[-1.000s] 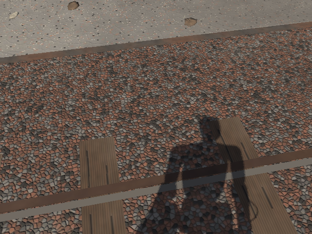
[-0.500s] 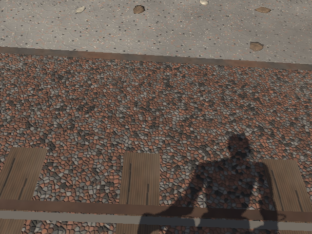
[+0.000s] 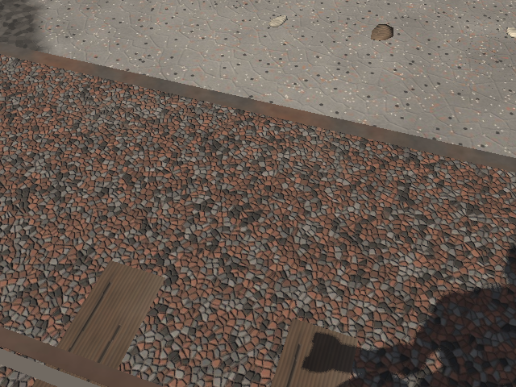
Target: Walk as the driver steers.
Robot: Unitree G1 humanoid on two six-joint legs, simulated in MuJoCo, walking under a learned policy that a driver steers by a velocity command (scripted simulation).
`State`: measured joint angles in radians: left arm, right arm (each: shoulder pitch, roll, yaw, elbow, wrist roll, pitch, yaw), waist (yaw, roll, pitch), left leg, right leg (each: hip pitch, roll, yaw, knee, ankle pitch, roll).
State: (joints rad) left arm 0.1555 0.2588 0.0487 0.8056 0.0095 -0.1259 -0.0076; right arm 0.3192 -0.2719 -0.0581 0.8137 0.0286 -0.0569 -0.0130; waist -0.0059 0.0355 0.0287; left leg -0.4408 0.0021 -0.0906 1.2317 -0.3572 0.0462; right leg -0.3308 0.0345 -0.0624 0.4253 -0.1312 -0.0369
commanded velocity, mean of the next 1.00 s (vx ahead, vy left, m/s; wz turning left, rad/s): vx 0.50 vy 0.00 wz -0.34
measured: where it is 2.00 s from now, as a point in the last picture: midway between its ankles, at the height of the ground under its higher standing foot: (350, 216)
